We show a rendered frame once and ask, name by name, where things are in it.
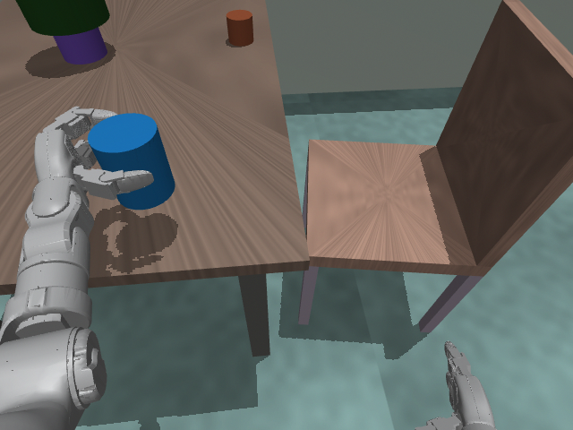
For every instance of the left robot hand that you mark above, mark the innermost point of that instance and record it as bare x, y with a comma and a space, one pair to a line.
55, 156

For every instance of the left robot arm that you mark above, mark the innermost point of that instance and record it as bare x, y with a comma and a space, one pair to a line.
51, 367

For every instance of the right robot hand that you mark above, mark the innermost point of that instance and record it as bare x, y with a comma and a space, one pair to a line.
466, 395

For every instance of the potted plant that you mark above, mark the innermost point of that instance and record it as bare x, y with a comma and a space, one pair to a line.
73, 24

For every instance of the chair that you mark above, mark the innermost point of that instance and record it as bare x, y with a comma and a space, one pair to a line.
504, 157

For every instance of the table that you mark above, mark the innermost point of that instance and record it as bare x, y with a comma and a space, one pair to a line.
235, 210

